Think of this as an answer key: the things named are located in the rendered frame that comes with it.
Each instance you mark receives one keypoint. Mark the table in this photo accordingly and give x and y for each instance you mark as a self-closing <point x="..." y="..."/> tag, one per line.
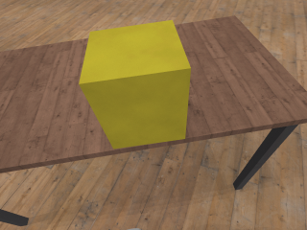
<point x="236" y="86"/>

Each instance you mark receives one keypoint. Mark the carton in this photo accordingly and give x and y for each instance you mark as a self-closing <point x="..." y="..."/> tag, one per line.
<point x="137" y="81"/>

